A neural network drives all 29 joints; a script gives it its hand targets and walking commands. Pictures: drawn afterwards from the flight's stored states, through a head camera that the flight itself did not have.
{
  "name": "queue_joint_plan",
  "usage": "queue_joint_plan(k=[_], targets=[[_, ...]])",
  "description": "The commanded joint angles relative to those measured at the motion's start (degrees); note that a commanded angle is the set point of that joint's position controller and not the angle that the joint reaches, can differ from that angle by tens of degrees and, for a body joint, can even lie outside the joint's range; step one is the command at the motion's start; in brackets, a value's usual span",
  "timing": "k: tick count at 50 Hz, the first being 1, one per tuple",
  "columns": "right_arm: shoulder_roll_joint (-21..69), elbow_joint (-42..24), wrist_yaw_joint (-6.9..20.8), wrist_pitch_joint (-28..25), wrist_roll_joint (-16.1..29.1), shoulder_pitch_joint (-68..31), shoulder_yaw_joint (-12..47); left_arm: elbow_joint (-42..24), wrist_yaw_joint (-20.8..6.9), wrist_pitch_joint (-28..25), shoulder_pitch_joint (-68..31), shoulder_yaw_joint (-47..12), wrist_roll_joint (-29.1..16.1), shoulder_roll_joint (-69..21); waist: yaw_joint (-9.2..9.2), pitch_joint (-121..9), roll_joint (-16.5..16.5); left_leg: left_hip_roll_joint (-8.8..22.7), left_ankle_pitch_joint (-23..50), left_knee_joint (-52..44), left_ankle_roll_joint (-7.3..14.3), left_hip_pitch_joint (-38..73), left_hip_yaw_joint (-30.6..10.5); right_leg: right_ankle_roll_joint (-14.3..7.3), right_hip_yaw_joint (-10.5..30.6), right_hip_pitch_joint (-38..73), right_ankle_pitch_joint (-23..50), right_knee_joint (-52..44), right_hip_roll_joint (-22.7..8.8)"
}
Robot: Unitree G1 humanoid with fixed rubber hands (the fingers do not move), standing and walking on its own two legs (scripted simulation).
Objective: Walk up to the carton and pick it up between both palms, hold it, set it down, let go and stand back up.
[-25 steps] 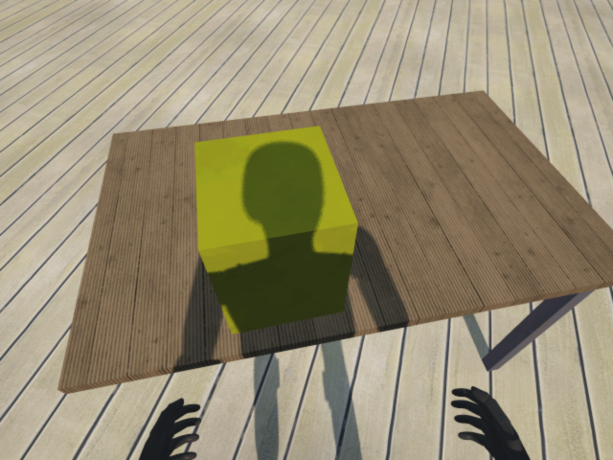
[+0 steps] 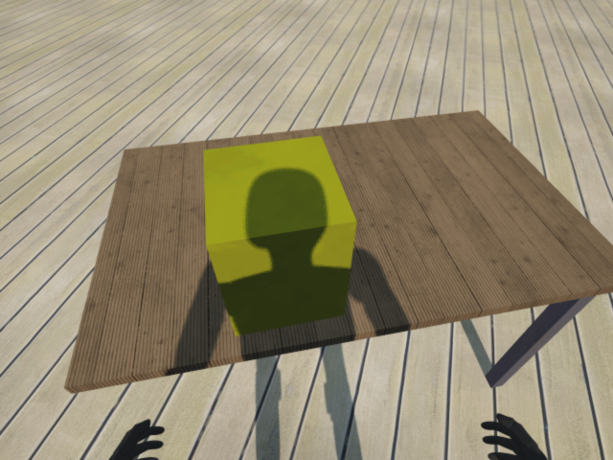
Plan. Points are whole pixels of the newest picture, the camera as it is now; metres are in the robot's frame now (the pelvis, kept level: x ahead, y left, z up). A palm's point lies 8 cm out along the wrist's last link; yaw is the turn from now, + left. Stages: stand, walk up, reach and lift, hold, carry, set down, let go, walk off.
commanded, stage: stand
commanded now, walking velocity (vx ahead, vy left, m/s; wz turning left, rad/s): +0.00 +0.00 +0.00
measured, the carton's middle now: (277, 237) +0.48 +0.08 -0.01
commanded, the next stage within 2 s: none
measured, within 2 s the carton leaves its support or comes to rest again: neither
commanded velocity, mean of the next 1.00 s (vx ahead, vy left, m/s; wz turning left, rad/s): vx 0.00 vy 0.00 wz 0.00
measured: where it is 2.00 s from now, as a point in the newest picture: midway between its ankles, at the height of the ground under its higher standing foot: outside the picture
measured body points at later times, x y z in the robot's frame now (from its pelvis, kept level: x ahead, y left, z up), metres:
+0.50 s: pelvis -0.01 +0.00 +0.00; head -0.01 +0.02 +0.45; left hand +0.12 +0.28 -0.10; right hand +0.12 -0.26 -0.09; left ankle +0.04 +0.12 -0.74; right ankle -0.02 -0.12 -0.74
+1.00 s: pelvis -0.01 +0.00 +0.00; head -0.02 +0.02 +0.45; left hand +0.11 +0.29 -0.10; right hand +0.12 -0.26 -0.09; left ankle +0.04 +0.12 -0.74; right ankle -0.02 -0.12 -0.74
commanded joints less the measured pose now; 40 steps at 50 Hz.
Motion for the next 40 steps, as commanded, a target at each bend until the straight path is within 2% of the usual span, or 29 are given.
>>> queue_joint_plan(k=[1, 2, 3, 4, 6, 7, 8, 9, 11, 12, 13, 15, 16, 17, 19, 21, 22, 24, 25, 26, 28, 29, 30, 31, 35, 37, 38, 39, 40], targets=[[-15.03, -1.30, -0.05, -0.73, -5.12, -0.75, -4.14, 0.84, 0.20, -3.02, -0.38, 3.35, 3.39, 10.70, -0.51, -6.93, 4.64, 3.91, 5.47, -2.32, 3.61, 7.82, -5.46, -2.66, 4.87, -0.31, 6.50, -3.52, -5.68], [-14.46, -1.29, -0.04, -0.90, -5.22, -0.90, -3.98, 1.27, 0.41, -3.01, 1.76, 3.62, 3.28, 12.69, 0.26, -7.43, 2.77, 4.78, 5.44, -2.51, 3.78, 9.80, -5.87, -2.57, 4.49, -1.14, 5.45, -2.92, -5.46], [-14.16, -0.77, -0.02, -0.83, -4.68, -0.46, -4.10, 2.40, 0.15, -2.89, 1.38, 3.46, 3.36, 11.67, -0.22, -7.31, 2.65, 4.34, 4.37, -3.33, 3.50, 9.41, -5.95, -2.64, 3.99, -1.77, 3.62, -3.38, -5.30], [-13.87, -1.19, 0.05, -0.82, -5.00, -0.42, -3.79, 2.07, 0.36, -2.72, 2.39, 3.42, 3.34, 11.46, 0.60, -6.07, 4.41, 4.09, 4.24, -2.26, 3.48, 8.02, -5.58, -2.79, 4.83, -0.73, 4.11, -4.31, -5.60], [-13.07, -0.41, -0.24, -0.85, -4.69, 0.51, -3.42, 2.90, 0.42, -2.86, 2.53, 3.27, 3.59, 12.02, 0.09, -4.32, 2.54, 3.87, 0.02, -2.78, 3.74, 7.50, -5.60, -2.99, 5.66, -2.23, 1.49, -5.61, -5.48], [-14.72, -0.64, -0.20, -0.69, -4.70, 0.25, -3.94, 2.14, 0.28, -2.67, 1.64, 3.28, 3.29, 11.27, 0.05, -4.43, 4.54, 4.02, 1.09, -3.08, 3.40, 7.61, -5.21, -2.75, 4.82, -2.01, 3.40, -4.71, -5.56], [-14.84, -0.84, 0.03, -0.67, -4.71, -0.22, -4.05, 2.49, 0.24, -2.59, 1.67, 3.03, 3.01, 10.89, -0.24, -5.30, 2.18, 4.16, 0.73, -3.60, 3.66, 6.92, -5.93, -2.59, 4.77, -1.18, 2.39, -4.18, -5.33], [-14.71, -0.68, -0.06, -0.78, -5.28, -0.31, -4.16, 2.83, 0.17, -2.71, 1.52, 3.59, 3.17, 11.47, 0.35, -4.48, 3.54, 4.28, 0.00, -3.48, 3.77, 6.45, -5.99, -2.79, 5.11, -1.10, 3.24, -4.31, -5.48], [-14.34, -0.95, 0.28, -0.81, -4.82, -0.18, -4.16, 3.21, 0.45, -2.96, 1.77, 3.57, 3.49, 12.58, 0.55, -4.60, 1.85, 3.81, -0.74, -3.31, 3.60, 6.63, -5.98, -2.69, 5.24, -1.85, 0.58, -5.29, -5.82], [-15.36, -0.98, 0.00, -0.87, -4.94, -0.57, -4.48, 3.37, 0.39, -3.11, 1.25, 3.82, 3.11, 13.11, 0.38, -4.56, 3.63, 3.82, 1.12, -2.90, 3.40, 7.46, -5.47, -2.53, 6.16, -2.71, 1.86, -5.28, -6.22], [-13.32, -0.75, 0.05, -0.94, -4.59, 0.30, -4.07, 3.99, 0.35, -3.19, 0.68, 3.59, 3.58, 13.22, -0.49, -4.78, 3.56, 3.67, 0.75, -3.72, 3.32, 7.82, -5.33, -2.86, 6.37, -2.35, 0.86, -5.37, -5.90], [-14.51, -0.39, 0.08, -1.04, -4.54, 0.39, -3.95, 3.82, 0.31, -2.92, 0.23, 3.54, 3.31, 11.49, -0.31, -4.52, 3.96, 4.32, 1.79, -2.90, 3.13, 8.27, -5.71, -2.61, 5.06, -3.03, 2.34, -5.26, -5.60], [-15.10, -0.32, -0.07, -1.13, -4.44, 0.98, -3.99, 3.92, -0.01, -3.20, -0.11, 3.36, 3.14, 11.55, -0.10, -4.95, 2.14, 4.53, 1.78, -3.41, 3.54, 7.54, -6.31, -2.56, 5.32, -1.63, 1.77, -4.78, -5.86], [-15.39, -0.10, -0.15, -0.81, -4.74, 0.56, -3.94, 3.96, -0.06, -3.43, 1.04, 3.11, 2.99, 11.06, 0.40, -4.99, 5.57, 4.49, 2.57, -2.70, 3.42, 8.75, -5.78, -2.50, 5.41, -1.69, 3.49, -5.16, -5.56], [-14.81, -0.57, 0.09, -0.91, -4.27, -0.20, -4.27, 4.45, 0.27, -3.69, 0.01, 3.56, 2.92, 12.12, 0.12, -5.80, 3.75, 4.64, 3.72, -3.35, 3.56, 7.93, -6.23, -2.88, 5.52, -0.75, 4.77, -4.76, -6.08], [-14.29, -0.38, 0.19, -0.78, -4.65, -0.06, -3.89, 4.91, 0.41, -3.43, 1.52, 3.84, 3.31, 13.04, -0.10, -5.61, 5.02, 4.36, 2.52, -2.97, 3.59, 7.83, -5.88, -3.00, 6.07, -1.10, 3.49, -5.28, -6.28], [-14.39, -1.00, 0.04, -0.89, -4.34, 0.94, -4.01, 5.00, 0.36, -3.39, 1.54, 3.63, 2.91, 13.26, 0.06, -4.28, 2.82, 4.81, 1.85, -3.63, 3.75, 6.45, -6.61, -2.80, 5.44, -0.45, 3.72, -4.80, -6.02], [-14.83, -1.04, -0.04, -1.07, -4.41, -0.43, -4.13, 5.14, 0.37, -3.17, 0.56, 3.53, 3.07, 12.47, -0.16, -4.38, 3.14, 4.16, 2.41, -2.90, 3.34, 7.29, -5.79, -2.87, 5.20, -1.59, 4.96, -5.33, -6.29], [-15.44, -0.29, -0.18, -1.01, -4.16, 0.83, -3.96, 4.85, 0.22, -3.20, 0.98, 3.30, 2.65, 12.74, -0.13, -4.89, 5.18, 4.18, 3.32, -2.89, 3.26, 7.82, -5.85, -2.84, 5.84, -1.33, 5.68, -4.75, -5.90], [-15.28, -0.28, -0.14, -0.82, -4.25, 0.72, -4.07, 5.17, 0.27, -3.45, 1.14, 3.85, 2.85, 12.51, 0.42, -6.81, 3.76, 4.34, 4.27, -3.08, 3.87, 8.60, -5.89, -2.79, 5.67, -0.43, 5.87, -4.73, -6.23], [-14.03, -0.73, 0.21, -1.17, -3.90, 0.94, -3.72, 5.07, 0.24, -3.43, 0.41, 3.22, 2.69, 11.97, -0.18, -5.03, 2.33, 4.71, 3.61, -3.09, 3.41, 7.91, -6.30, -2.82, 5.67, -1.55, 5.20, -4.35, -6.29], [-14.62, -0.41, -0.05, -1.25, -4.23, 0.82, -3.83, 5.15, 0.13, -3.59, 0.63, 3.32, 2.71, 12.10, 0.16, -5.19, 6.10, 4.24, 3.14, -2.87, 3.10, 8.64, -5.30, -2.59, 6.51, -1.21, 5.60, -5.04, -6.15], [-15.01, -0.10, -0.18, -0.80, -4.34, 0.82, -3.78, 5.52, 0.32, -3.35, -0.09, 3.64, 2.87, 12.73, -0.01, -5.01, 3.92, 4.54, 4.16, -3.52, 3.34, 7.51, -6.34, -2.56, 5.47, -1.19, 5.13, -4.77, -6.23], [-14.33, 0.02, -0.19, -0.86, -4.24, -0.37, -3.68, 5.23, 0.33, -3.43, -0.43, 2.98, 2.55, 11.52, 0.34, -6.01, 5.41, 5.13, 3.82, -2.81, 3.42, 8.89, -5.92, -2.46, 5.65, -1.18, 4.88, -4.38, -5.84], [-14.14, -0.42, -0.12, -1.13, -3.81, -0.33, -3.76, 6.12, 0.28, -3.30, 1.00, 3.37, 2.84, 12.72, -0.54, -6.08, 4.84, 4.51, 4.75, -3.14, 2.71, 8.69, -5.53, -2.72, 5.01, -1.22, 6.75, -5.00, -6.17], [-14.86, 0.43, -0.37, -1.35, -4.13, 0.37, -3.54, 6.20, 0.53, -3.25, 0.12, 3.33, 2.58, 11.97, 0.09, -5.19, 5.81, 4.68, 4.98, -3.09, 3.11, 7.67, -6.42, -2.98, 5.53, -0.33, 7.18, -4.50, -6.23], [-14.76, -0.01, -0.40, -1.39, -4.22, -0.44, -3.73, 5.80, 0.34, -3.13, -0.62, 3.70, 2.73, 12.61, 0.22, -6.06, 3.43, 4.82, 4.83, -3.11, 2.95, 8.16, -6.08, -2.74, 4.66, -0.25, 7.12, -4.34, -5.90], [-14.71, -0.61, -0.43, -1.27, -4.14, -0.06, -3.82, 6.07, 0.59, -3.30, -0.91, 3.70, 2.46, 11.98, -0.41, -8.03, 5.26, 4.68, 6.23, -3.37, 3.04, 9.33, -6.26, -3.07, 5.22, 0.38, 7.19, -3.70, -6.16], [-14.26, -0.18, -0.44, -1.35, -4.27, -0.06, -3.50, 6.64, 0.35, -3.39, 1.21, 3.52, 2.33, 12.59, 0.25, -6.21, 5.03, 4.80, 5.75, -2.99, 3.16, 9.13, -6.08, -2.74, 5.75, -1.11, 6.67, -4.53, -5.99]])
